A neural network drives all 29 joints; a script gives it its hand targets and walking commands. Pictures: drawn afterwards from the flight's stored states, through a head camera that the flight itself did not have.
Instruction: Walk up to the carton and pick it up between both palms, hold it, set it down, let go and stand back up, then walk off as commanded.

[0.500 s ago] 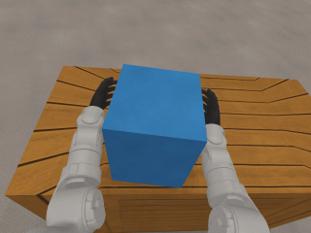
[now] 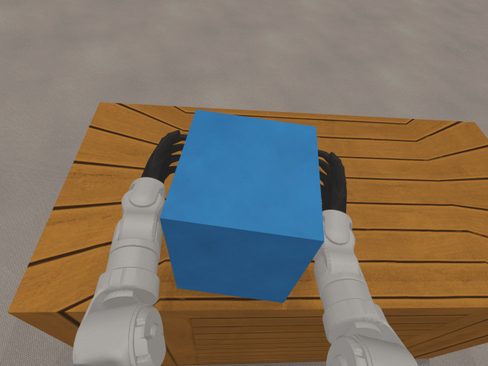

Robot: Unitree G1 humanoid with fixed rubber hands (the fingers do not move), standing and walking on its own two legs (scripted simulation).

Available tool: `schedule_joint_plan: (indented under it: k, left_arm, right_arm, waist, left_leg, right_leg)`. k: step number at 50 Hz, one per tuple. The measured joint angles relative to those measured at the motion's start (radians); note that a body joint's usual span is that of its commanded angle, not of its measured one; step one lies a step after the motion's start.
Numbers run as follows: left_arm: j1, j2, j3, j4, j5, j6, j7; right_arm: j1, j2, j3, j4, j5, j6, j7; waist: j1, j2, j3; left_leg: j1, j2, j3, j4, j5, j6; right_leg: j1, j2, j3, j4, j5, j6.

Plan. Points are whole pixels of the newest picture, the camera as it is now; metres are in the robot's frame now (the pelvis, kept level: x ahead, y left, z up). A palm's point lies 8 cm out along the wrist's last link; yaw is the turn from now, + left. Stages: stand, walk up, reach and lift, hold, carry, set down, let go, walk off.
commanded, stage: set down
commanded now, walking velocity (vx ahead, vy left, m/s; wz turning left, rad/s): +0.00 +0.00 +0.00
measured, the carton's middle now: (242, 212) +0.36 +0.01 +0.03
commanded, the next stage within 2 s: none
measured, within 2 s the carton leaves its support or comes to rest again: neither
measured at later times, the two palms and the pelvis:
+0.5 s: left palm (155, 179) +0.39 +0.16 +0.08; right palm (332, 206) +0.35 -0.14 +0.08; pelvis -0.01 +0.00 +0.00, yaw +0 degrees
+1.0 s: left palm (156, 192) +0.39 +0.16 +0.04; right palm (328, 216) +0.35 -0.14 +0.04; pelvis -0.01 +0.00 +0.00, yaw +0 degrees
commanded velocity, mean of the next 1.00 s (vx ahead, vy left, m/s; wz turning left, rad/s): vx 0.00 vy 0.00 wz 0.00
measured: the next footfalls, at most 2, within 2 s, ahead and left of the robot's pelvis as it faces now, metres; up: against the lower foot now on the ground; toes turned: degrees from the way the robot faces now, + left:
none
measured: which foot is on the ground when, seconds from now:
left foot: down 0.00-1.00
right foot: down 0.00-1.00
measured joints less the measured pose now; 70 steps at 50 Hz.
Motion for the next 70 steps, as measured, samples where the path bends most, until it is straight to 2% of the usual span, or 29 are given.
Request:
schedule_joint_plan:
  k: [23,38,45,48,51,55,59,63,67,68,70]
  left_arm:
    - [0.004,0.0,0.005,0.0,0.022,-0.003,-0.003]
    - [0.003,-0.003,0.026,0.006,0.05,-0.04,-0.015]
    - [0.0,-0.004,0.033,0.033,0.056,-0.069,0.009]
    - [0.0,-0.004,0.033,0.071,0.038,-0.087,0.041]
    - [0.0,-0.004,0.033,0.114,-0.026,-0.109,0.085]
    - [-0.001,-0.004,0.017,0.162,-0.124,-0.172,0.137]
    - [-0.001,-0.004,-0.02,0.189,-0.19,-0.241,0.172]
    - [0.005,-0.004,-0.048,0.191,-0.202,-0.273,0.169]
    - [0.082,-0.004,-0.086,0.171,-0.202,-0.245,0.143]
    - [0.124,-0.004,-0.098,0.135,-0.202,-0.225,0.142]
    - [0.228,-0.004,-0.119,0.037,-0.205,-0.197,0.152]
  right_arm:
    - [-0.001,-0.003,0.0,0.007,-0.062,-0.006,-0.003]
    - [-0.002,-0.007,0.0,0.037,-0.064,-0.067,-0.008]
    - [-0.019,-0.02,0.0,0.07,-0.055,-0.092,-0.002]
    - [-0.042,-0.046,0.003,0.142,-0.024,-0.078,0.007]
    - [-0.051,-0.078,0.024,0.199,0.042,-0.055,0.004]
    - [-0.051,-0.109,0.052,0.206,0.123,-0.072,-0.012]
    - [-0.062,-0.152,0.108,0.206,0.178,-0.114,-0.016]
    - [-0.05,-0.209,0.222,0.206,0.232,-0.173,-0.021]
    - [0.031,-0.249,0.31,0.207,0.291,-0.222,-0.03]
    - [0.06,-0.251,0.315,0.207,0.299,-0.233,-0.028]
    - [0.127,-0.25,0.315,0.201,0.321,-0.245,-0.019]
  waist:
    - [0.0,0.002,0.007]
    - [0.0,0.003,0.011]
    - [0.0,0.003,0.023]
    - [0.0,0.003,0.027]
    - [0.0,0.01,0.027]
    - [0.0,0.042,-0.015]
    - [0.0,0.083,-0.109]
    - [0.0,0.102,-0.153]
    - [0.0,0.12,-0.167]
    - [0.001,0.125,-0.168]
    - [0.001,0.133,-0.179]
  left_leg:
    - [-0.001,0.0,0.001,-0.005,0.014,0.004]
    - [-0.005,0.0,0.002,-0.005,0.014,0.004]
    - [-0.008,0.0,0.002,-0.006,0.015,0.006]
    - [-0.022,0.0,0.002,-0.005,0.016,0.006]
    - [-0.06,0.0,0.002,0.004,0.017,0.009]
    - [-0.17,0.001,0.002,0.034,0.013,0.016]
    - [-0.305,0.002,0.001,0.075,0.002,0.026]
    - [-0.346,0.002,-0.002,0.089,0.0,0.031]
    - [-0.345,0.002,-0.008,0.089,0.044,0.027]
    - [-0.344,0.002,-0.009,0.089,0.057,0.02]
    - [-0.342,0.002,-0.006,0.088,0.068,0.001]
  right_leg:
    - [-0.003,0.0,0.0,0.0,0.009,-0.003]
    - [-0.008,0.0,0.0,0.0,0.008,-0.005]
    - [-0.012,0.0,0.0,0.0,0.009,-0.005]
    - [-0.025,0.0,0.0,0.0,0.011,-0.005]
    - [-0.058,0.0,0.0,0.0,0.015,-0.004]
    - [-0.154,0.0,0.0,0.0,0.029,0.003]
    - [-0.27,0.0,0.0,0.0,0.042,0.015]
    - [-0.305,0.0,0.0,0.0,0.068,0.03]
    - [-0.306,0.0,0.0,0.0,0.139,0.044]
    - [-0.306,0.0,0.0,0.0,0.157,0.038]
    - [-0.297,0.001,0.0,-0.017,0.176,-0.003]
